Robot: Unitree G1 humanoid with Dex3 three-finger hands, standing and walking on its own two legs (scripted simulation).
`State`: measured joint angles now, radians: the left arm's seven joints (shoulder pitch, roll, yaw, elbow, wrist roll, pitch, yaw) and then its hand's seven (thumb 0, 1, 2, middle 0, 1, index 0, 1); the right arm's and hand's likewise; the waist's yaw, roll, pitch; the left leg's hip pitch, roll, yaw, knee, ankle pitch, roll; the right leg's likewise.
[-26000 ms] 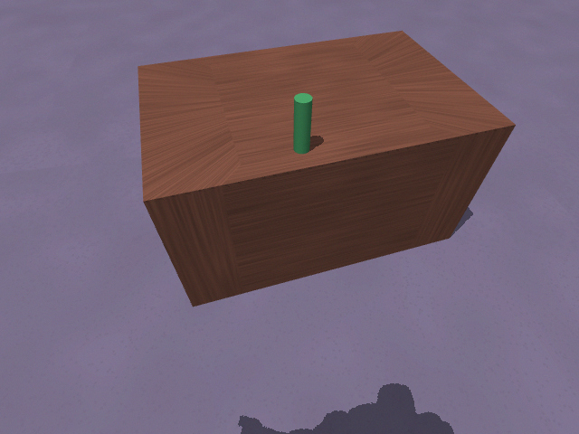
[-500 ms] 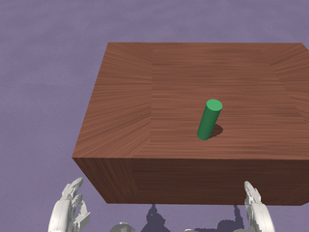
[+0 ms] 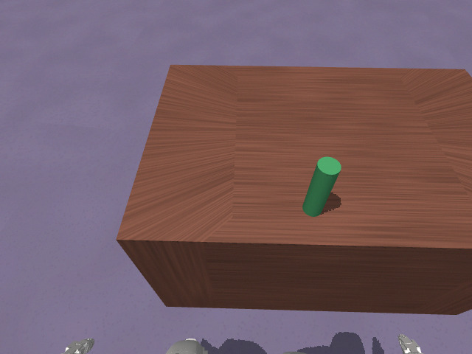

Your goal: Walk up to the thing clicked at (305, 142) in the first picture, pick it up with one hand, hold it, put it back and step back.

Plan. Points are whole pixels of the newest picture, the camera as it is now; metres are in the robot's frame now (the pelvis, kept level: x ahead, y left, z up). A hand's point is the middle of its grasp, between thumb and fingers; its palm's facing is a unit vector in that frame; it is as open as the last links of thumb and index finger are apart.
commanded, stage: home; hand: right
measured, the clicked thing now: (319, 189) +0.45 -0.17 -0.05
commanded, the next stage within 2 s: stand in 0.10 s
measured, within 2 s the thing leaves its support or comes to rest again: neither
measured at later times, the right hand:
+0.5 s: hand out of the picture +0.06 -0.25 -0.12, palm faces -0.01 +0.94 -0.35, open 12.8 cm
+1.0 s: hand out of the picture +0.04 -0.24 -0.12, palm faces -0.01 +0.94 -0.34, open 7.4 cm
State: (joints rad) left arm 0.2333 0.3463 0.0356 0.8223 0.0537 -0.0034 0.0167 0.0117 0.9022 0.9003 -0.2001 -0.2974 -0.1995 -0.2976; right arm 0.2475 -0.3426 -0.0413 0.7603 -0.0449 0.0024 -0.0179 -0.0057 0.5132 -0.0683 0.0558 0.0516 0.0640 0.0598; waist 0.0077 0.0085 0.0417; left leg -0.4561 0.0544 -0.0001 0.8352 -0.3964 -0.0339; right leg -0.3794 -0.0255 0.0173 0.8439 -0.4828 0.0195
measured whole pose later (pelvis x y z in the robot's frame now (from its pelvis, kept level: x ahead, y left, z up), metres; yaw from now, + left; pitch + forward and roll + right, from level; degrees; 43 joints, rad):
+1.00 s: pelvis -0.01 +0.01 +0.04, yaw +1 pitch -3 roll +0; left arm 0.13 0.34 0.01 1.17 0.02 0.00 0.01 0.01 0.91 0.90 -0.20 -0.30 -0.20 -0.30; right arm 0.13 -0.33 -0.01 1.17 -0.01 -0.01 0.00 0.01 -0.89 -0.90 0.20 0.29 0.21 0.30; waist -0.01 0.00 0.06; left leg -0.17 0.04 0.01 0.38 -0.15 -0.03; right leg -0.08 -0.04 0.00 0.36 -0.22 0.04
